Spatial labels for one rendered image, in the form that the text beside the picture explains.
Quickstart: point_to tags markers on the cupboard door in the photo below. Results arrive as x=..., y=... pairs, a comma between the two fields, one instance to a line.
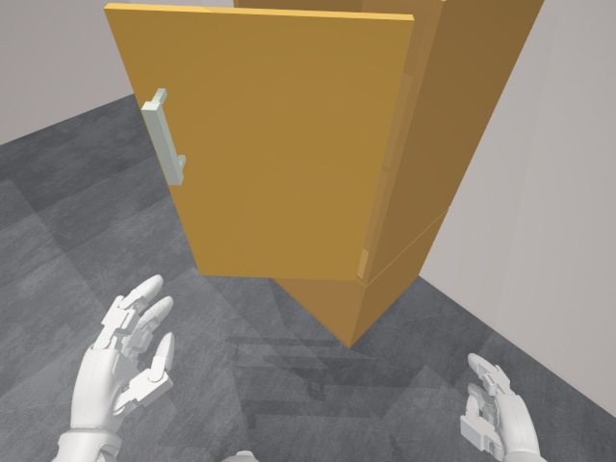
x=283, y=117

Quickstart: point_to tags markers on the robot left forearm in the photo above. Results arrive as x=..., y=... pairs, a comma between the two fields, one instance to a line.
x=88, y=445

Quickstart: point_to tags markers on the robot left hand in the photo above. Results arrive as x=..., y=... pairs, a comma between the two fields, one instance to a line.
x=111, y=362

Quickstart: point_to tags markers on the handle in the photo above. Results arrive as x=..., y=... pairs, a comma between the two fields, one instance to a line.
x=157, y=126

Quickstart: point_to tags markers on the robot right hand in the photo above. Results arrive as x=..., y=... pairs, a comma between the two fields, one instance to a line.
x=507, y=426

